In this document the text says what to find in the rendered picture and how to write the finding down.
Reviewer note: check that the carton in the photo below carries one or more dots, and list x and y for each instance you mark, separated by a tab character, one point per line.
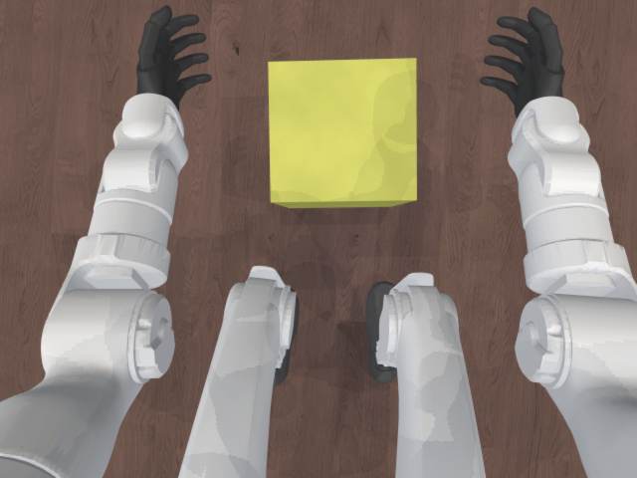
343	133

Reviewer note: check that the left robot upper arm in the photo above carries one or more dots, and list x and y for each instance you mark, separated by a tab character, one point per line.
101	346

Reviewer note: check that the right robot hand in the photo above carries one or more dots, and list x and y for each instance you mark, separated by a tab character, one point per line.
541	73

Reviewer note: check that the robot left forearm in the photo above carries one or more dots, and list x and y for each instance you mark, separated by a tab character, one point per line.
127	240

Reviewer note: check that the right robot upper arm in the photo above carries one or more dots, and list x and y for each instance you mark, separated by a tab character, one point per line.
583	350

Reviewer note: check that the robot left shin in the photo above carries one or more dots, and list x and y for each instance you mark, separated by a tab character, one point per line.
257	272

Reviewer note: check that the robot right forearm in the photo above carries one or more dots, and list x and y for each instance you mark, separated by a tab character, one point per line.
571	249

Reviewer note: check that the left robot hand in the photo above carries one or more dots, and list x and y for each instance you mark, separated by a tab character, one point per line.
156	71

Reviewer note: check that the right robot thigh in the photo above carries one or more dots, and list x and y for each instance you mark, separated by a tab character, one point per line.
437	430

